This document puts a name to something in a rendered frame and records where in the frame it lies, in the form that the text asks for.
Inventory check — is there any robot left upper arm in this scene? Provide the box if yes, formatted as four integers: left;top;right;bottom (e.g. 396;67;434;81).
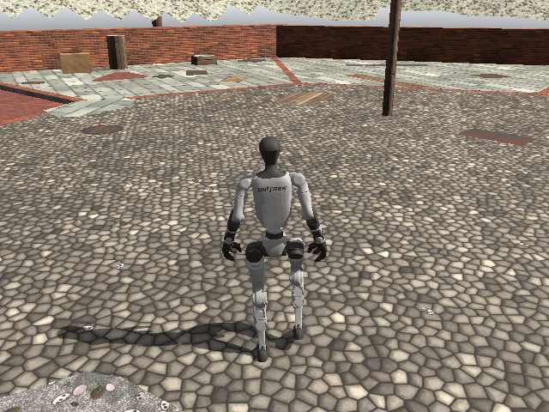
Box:
232;174;254;223

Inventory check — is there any right robot forearm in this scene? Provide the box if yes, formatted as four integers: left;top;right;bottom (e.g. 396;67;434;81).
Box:
306;207;325;244

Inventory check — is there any robot right upper arm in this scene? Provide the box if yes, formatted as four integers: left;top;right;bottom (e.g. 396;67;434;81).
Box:
289;173;315;221

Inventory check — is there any left robot forearm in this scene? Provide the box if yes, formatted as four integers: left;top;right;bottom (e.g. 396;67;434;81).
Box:
224;210;240;245

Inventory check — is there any robot right hand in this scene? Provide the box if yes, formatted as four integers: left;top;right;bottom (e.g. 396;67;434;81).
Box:
307;241;328;262

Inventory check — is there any left robot foot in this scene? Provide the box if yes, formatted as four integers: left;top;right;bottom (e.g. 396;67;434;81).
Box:
257;339;269;362

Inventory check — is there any robot right thigh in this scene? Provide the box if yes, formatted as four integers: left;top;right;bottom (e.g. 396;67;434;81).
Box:
287;238;304;286

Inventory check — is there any robot left hand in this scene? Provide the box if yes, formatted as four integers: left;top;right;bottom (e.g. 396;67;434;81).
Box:
222;242;242;262

